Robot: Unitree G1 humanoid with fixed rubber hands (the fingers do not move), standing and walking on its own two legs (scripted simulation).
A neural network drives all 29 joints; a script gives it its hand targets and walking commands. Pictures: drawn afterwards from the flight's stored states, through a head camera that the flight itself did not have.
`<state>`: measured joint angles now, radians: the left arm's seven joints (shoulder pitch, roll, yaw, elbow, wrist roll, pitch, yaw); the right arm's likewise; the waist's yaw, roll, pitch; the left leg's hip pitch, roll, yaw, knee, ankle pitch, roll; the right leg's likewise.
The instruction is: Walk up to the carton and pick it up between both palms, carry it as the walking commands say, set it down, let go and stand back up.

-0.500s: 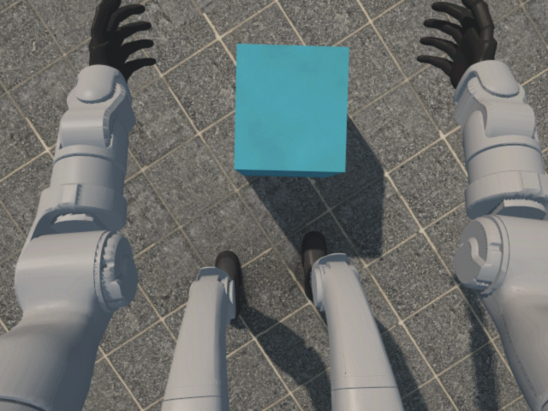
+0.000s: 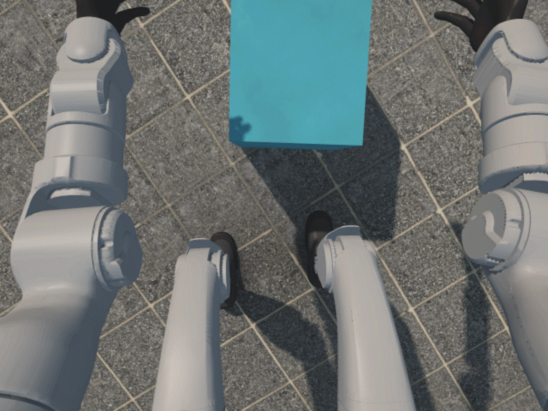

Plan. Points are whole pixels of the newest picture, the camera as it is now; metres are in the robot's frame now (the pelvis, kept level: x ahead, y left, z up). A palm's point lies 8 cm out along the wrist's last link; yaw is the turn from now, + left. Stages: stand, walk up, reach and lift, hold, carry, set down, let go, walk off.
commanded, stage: reach and lift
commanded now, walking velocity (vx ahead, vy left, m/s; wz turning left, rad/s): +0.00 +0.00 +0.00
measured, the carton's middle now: (293, 82) +0.55 -0.07 -0.45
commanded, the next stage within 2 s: none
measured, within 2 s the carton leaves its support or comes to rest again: neither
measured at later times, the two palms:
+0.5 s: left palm (157, 64) +0.55 +0.15 -0.26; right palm (422, 67) +0.52 -0.26 -0.27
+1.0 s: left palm (177, 84) +0.55 +0.16 -0.38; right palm (392, 88) +0.52 -0.26 -0.39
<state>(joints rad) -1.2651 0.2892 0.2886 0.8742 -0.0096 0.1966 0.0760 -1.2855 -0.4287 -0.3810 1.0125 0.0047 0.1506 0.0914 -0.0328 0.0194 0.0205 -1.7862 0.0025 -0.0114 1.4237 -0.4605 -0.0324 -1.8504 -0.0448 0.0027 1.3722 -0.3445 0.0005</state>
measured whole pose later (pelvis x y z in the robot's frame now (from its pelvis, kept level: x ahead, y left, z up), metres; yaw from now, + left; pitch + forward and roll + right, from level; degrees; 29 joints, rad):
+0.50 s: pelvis -0.02 +0.00 -0.13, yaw +0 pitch +43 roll +2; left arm -1.43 0.36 0.16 1.00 -0.17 0.17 0.12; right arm -1.42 -0.48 -0.22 1.08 0.16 0.14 0.00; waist -0.04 0.02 0.20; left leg -2.09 0.00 -0.02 1.93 -0.59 -0.04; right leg -2.18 -0.04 0.02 1.88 -0.45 0.00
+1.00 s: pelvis -0.03 +0.00 -0.22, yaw +1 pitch +33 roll +1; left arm -1.58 0.42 0.05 1.06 -0.29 0.14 0.14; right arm -1.57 -0.55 -0.11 1.17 0.28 0.09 -0.04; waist -0.05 0.03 0.52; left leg -2.18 -0.03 -0.02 2.25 -0.64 -0.05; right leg -2.27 -0.05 0.04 2.18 -0.48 0.01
